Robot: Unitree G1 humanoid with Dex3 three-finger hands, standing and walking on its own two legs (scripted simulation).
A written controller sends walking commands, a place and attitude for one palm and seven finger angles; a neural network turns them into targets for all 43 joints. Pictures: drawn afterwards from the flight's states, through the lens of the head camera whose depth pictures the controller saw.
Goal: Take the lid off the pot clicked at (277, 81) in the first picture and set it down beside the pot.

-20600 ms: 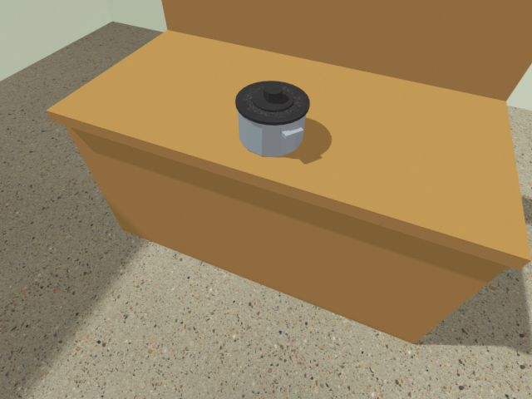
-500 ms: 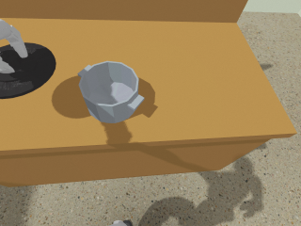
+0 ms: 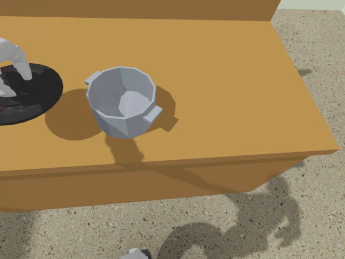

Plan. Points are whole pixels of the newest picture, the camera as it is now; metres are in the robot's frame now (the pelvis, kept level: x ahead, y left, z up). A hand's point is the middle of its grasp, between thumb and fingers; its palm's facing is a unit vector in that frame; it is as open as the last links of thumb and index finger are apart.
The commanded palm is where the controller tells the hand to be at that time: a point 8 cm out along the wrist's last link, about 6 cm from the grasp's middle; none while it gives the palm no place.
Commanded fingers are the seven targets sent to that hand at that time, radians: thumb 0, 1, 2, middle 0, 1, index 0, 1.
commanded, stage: lower the lid onto the table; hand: left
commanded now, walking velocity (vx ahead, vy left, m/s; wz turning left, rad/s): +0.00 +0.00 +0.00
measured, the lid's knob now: (11, 82) +0.50 +0.33 +0.08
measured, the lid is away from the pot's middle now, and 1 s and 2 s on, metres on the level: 0.23 0.24 0.24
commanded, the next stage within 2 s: none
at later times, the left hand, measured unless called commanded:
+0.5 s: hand (10, 85) +0.48 +0.33 +0.08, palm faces -0.47 -0.10 -0.88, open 7.8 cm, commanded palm +0.54 +0.33 +0.15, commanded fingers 0.00 0.66 0.93 -0.86 -1.09 -0.83 -1.06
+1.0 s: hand (12, 98) +0.47 +0.34 +0.06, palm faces -0.49 -0.10 -0.87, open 7.8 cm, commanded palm +0.54 +0.33 +0.12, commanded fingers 0.00 0.66 0.93 -0.86 -1.09 -0.83 -1.06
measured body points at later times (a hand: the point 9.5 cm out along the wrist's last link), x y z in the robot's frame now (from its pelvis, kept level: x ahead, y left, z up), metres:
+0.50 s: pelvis +0.00 +0.01 -0.01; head +0.12 +0.03 +0.43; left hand +0.51 +0.33 +0.13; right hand -0.02 -0.27 -0.11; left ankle +0.02 +0.08 -0.72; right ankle -0.04 -0.16 -0.72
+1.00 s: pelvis -0.01 +0.02 -0.01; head +0.11 +0.05 +0.42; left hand +0.49 +0.34 +0.11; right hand -0.04 -0.27 -0.11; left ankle +0.02 +0.08 -0.72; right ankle -0.04 -0.16 -0.72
